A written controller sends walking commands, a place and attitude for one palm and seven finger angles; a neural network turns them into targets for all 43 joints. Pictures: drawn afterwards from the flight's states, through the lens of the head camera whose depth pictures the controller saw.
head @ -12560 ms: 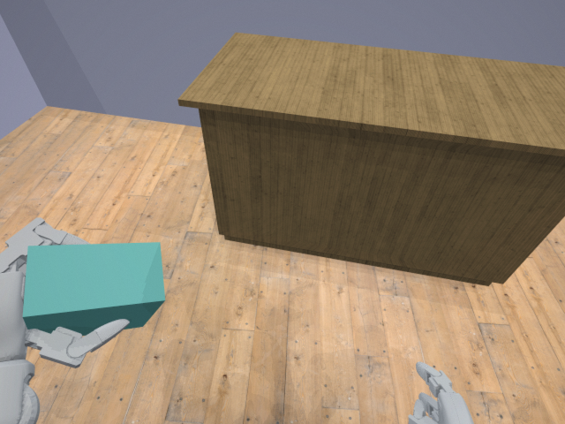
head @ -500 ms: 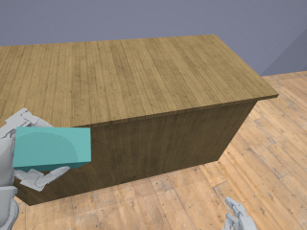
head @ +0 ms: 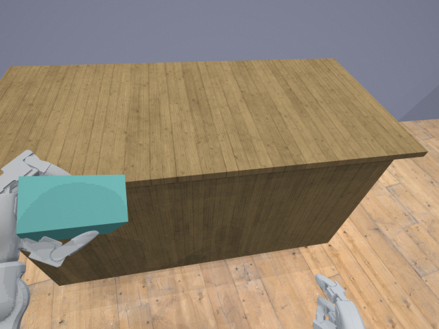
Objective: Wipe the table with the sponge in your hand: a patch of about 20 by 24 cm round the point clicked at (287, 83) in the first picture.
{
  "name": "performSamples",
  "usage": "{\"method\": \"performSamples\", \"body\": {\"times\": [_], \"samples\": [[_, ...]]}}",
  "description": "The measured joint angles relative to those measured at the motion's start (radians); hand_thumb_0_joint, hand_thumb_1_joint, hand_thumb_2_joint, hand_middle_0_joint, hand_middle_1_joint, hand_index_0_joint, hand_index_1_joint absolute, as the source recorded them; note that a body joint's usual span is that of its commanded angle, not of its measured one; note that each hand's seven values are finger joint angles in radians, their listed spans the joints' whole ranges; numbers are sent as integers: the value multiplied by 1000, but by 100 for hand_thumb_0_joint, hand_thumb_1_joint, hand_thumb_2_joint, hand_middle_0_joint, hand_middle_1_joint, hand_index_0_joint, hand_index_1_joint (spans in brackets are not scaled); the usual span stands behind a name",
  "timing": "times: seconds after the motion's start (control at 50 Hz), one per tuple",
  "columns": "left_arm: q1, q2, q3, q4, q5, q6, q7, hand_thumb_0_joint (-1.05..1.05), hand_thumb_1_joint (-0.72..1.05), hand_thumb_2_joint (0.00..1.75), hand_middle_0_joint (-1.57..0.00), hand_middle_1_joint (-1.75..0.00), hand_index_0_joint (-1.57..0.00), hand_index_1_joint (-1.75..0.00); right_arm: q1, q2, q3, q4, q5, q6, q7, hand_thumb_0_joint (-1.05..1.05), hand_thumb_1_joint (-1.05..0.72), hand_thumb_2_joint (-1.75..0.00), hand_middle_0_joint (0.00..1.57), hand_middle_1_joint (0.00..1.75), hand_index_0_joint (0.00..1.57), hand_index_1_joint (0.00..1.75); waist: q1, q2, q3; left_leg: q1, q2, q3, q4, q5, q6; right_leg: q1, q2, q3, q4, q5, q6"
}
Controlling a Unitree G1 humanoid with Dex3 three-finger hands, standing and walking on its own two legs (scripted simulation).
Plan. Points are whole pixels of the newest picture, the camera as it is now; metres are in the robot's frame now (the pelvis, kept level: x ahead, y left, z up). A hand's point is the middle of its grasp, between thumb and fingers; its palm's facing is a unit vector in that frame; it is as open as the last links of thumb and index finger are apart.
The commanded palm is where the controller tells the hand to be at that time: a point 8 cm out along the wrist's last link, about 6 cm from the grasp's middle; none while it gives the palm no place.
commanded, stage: come to a stop and stand still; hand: left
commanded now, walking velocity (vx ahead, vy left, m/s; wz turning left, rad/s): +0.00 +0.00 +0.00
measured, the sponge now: (88, 209) +0.23 +0.23 +0.15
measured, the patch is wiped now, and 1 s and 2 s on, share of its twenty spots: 0.00 0.00 0.00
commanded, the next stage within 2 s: look again from close up in 0.50 s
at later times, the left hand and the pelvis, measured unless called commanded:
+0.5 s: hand (85, 185) +0.26 +0.24 +0.16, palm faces +0.40 -0.84 -0.38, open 10.2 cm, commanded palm +0.21 +0.27 +0.18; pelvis +0.05 -0.01 +0.00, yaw +1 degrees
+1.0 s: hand (78, 192) +0.25 +0.25 +0.16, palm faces +0.41 -0.84 -0.36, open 10.2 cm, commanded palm +0.19 +0.28 +0.18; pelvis +0.04 -0.01 +0.01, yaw +2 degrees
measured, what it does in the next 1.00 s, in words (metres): stands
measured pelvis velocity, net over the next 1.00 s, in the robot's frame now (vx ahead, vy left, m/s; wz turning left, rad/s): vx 0.04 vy -0.01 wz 0.03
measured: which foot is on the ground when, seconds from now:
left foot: down 0.00-1.00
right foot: down 0.00-1.00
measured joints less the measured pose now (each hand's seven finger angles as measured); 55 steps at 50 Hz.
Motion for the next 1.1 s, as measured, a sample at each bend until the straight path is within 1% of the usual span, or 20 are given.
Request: {"method": "performSamples", "body": {"times": [0.06, 0.12, 0.22, 0.32, 0.42, 0.56, 0.62, 0.98, 1.1], "samples": [[1, -4, -5, 1, -1, 0, 3, -1, -51, 101, -71, -135, -74, -134, 2, -10, -5, 5, -1, 6, -6, 2, -90, -89, 20, 30, 20, 30, -3, 4, -9, 6, 3, -6, -13, -4, -3, 7, 3, -4, -14, -4, -4], [6, -3, -9, 3, -5, 4, 5, -1, -51, 101, -71, -135, -74, -134, -3, -14, -8, 9, -2, 15, -11, 2, -90, -89, 20, 30, 20, 30, -13, 9, -15, 9, 8, -11, -22, -10, -7, 12, 8, -8, -26, -11, -9], [32, 12, -7, -6, -19, 15, 2, -1, -51, 101, -71, -135, -74, -134, -21, -11, -8, 7, -2, 32, -14, 2, -90, -89, 20, 30, 20, 30, -34, 16, -19, 9, 18, -19, -23, -26, -15, 19, 18, -15, -41, -21, -17], [68, 29, -3, -33, -32, 25, 0, -1, -51, 101, -71, -135, -74, -134, -36, -9, -8, -2, 1, 49, -17, 2, -90, -89, 20, 30, 20, 30, -46, 22, -19, 10, 23, -26, -20, -41, -20, 21, 23, -21, -38, -37, -22], [87, 34, -1, -40, -42, 31, 4, -1, -51, 101, -71, -135, -74, -134, -47, -9, -7, -5, 3, 67, -23, 2, -90, -89, 20, 30, 20, 30, -41, 28, -25, 13, 25, -31, -18, -51, -23, 27, 25, -25, -40, -47, -25], [75, 18, -13, -28, -45, 49, 11, -1, -51, 101, -71, -135, -74, -134, -54, -10, -5, -5, 6, 85, -31, 2, -90, -89, 20, 30, 20, 30, -27, 30, -31, 24, 21, -38, -30, -48, -22, 38, 21, -31, -48, -48, -24], [69, 15, -19, -28, -45, 53, 12, -1, -51, 101, -71, -135, -74, -134, -55, -8, -3, -8, 6, 91, -34, 2, -90, -89, 20, 30, 20, 30, -26, 30, -33, 28, 18, -40, -37, -42, -21, 40, 18, -33, -51, -46, -22], [78, 20, -21, -22, -44, 60, 13, -1, -51, 101, -71, -135, -74, -134, -22, -4, -1, -2, 9, 102, -38, 2, -90, -89, 20, 30, 20, 30, -31, 29, -40, 25, 7, -39, -56, -19, -13, 35, 6, -32, -61, -29, -14], [100, 22, -20, -28, -44, 48, 17, -1, -51, 101, -71, -135, -74, -134, -14, -14, -6, 0, -1, 98, -36, 2, -90, -89, 20, 30, 20, 30, -37, 38, -56, -3, 10, -29, 0, -53, -7, 5, 10, -25, -6, -59, -15]]}}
